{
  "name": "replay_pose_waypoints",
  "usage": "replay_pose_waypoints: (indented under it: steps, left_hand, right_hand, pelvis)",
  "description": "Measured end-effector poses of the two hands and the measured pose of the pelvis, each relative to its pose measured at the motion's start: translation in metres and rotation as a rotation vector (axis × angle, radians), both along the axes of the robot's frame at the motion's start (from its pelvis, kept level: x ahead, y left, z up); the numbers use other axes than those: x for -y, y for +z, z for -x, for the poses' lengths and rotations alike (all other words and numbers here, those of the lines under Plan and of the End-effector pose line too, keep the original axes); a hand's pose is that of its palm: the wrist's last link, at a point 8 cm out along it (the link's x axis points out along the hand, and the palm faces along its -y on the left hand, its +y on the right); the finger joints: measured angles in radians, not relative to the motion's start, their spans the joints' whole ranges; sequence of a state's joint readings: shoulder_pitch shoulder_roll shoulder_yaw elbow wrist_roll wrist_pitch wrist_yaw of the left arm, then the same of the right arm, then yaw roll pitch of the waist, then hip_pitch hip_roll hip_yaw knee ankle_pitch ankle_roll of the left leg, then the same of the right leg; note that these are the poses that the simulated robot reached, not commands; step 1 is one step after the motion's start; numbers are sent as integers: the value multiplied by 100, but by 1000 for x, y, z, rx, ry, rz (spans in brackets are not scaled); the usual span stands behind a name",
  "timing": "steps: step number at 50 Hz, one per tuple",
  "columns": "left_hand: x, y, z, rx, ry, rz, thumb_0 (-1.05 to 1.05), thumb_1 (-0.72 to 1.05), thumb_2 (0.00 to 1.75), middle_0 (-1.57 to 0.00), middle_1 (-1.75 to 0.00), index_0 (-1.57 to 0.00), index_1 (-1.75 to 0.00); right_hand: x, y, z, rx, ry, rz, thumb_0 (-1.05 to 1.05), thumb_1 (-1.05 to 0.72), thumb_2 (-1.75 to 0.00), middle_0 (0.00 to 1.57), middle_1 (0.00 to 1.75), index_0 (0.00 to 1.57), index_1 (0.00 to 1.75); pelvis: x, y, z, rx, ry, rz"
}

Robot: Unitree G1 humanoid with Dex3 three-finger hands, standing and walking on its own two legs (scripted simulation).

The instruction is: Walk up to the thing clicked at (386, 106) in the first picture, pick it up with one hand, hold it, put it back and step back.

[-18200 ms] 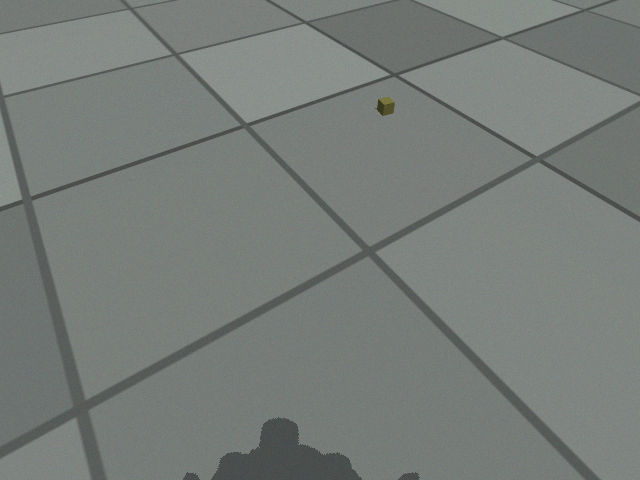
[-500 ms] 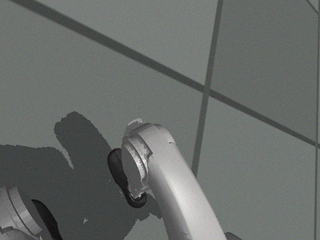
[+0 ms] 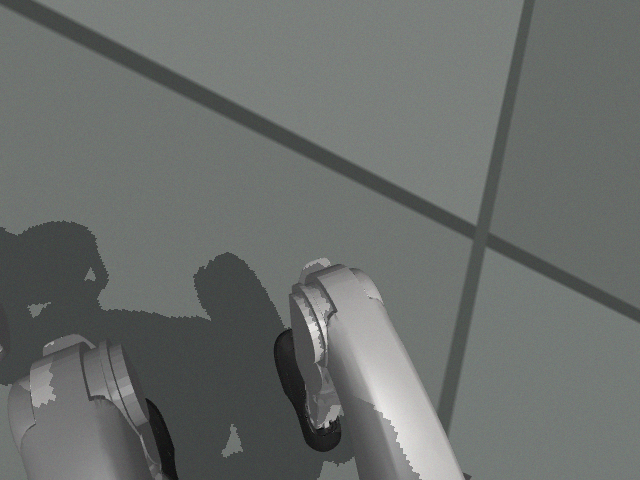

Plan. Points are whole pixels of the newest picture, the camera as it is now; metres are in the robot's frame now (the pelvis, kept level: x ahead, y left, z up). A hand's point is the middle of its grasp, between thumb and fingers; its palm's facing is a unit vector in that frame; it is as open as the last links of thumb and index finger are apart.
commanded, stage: settle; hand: left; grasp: from above
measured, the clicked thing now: out of the picture +0.47 +0.33 -0.22
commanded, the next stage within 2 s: lift in 0.06 s
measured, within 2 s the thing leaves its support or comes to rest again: neither
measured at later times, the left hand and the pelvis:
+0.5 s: hand out of the picture +0.46 +0.32 -0.10, palm faces -0.24 -0.34 -0.91, open 8.4 cm; pelvis +0.01 -0.01 +0.02, yaw +4 degrees
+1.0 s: hand out of the picture +0.38 +0.30 +0.10, palm faces -0.24 -0.33 -0.91, open 7.8 cm; pelvis +0.01 -0.02 +0.18, yaw +8 degrees
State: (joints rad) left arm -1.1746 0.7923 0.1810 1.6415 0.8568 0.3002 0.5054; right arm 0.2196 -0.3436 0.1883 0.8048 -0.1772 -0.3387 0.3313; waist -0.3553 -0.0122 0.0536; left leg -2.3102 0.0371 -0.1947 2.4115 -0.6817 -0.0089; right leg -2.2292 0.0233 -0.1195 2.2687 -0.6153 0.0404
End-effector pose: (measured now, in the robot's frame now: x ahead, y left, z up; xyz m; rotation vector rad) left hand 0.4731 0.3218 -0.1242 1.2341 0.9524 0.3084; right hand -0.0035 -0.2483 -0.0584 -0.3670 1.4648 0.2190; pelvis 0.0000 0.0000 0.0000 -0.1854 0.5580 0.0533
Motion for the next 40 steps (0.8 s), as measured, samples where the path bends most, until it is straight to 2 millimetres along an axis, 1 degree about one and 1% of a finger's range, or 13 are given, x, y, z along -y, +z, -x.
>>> replay_pose_waypoints:
  steps: [6,13,17,20,26,30,33,36,40]
  left_hand:
    - [7,12,-5,26,-39,-17,-1,0,48,-74,-52,-73,-53]
    - [11,32,-8,47,10,-24,-1,1,46,-73,-52,-73,-53]
    - [9,45,-5,44,57,-7,-1,4,42,-74,-50,-74,-51]
    - [6,58,-1,49,68,12,-1,9,40,-73,-47,-80,-50]
    - [-1,92,14,36,1,-15,-3,14,33,-73,-43,-92,-47]
    - [-3,117,30,30,-32,-29,-4,16,31,-73,-41,-96,-44]
    - [-1,136,45,28,-39,-29,-4,17,31,-73,-39,-97,-42]
    - [2,157,58,32,-33,-23,-4,17,30,-73,-39,-98,-42]
    - [7,188,73,32,-38,-26,-4,17,31,-73,-39,-99,-41]
  right_hand:
    - [6,-7,-3,20,-16,13,0,-90,-89,20,30,20,30]
    - [13,-9,-13,31,-27,13,0,-90,-90,20,30,20,30]
    - [19,-10,-20,38,-42,12,0,-91,-90,20,30,20,30]
    - [23,-11,-23,46,-63,17,0,-91,-90,20,30,20,30]
    - [27,-13,-32,65,-113,16,0,-92,-90,20,30,20,30]
    - [25,-9,-44,101,-133,8,1,-92,-90,20,30,20,30]
    - [21,-1,-59,146,-139,0,1,-92,-90,20,30,20,30]
    - [18,13,-77,201,-142,-2,1,-91,-90,20,30,20,30]
    - [15,38,-103,280,-146,3,1,-91,-90,20,30,20,30]
  pelvis:
    - [3,-1,1,0,6,-23]
    - [5,6,-5,-44,9,-40]
    - [7,10,-6,-51,12,-54]
    - [8,14,-6,-52,16,-61]
    - [8,25,-6,-52,29,-77]
    - [7,39,-5,-50,38,-85]
    - [7,54,-4,-48,44,-91]
    - [8,73,-3,-47,51,-95]
    - [10,101,-2,-41,57,-101]
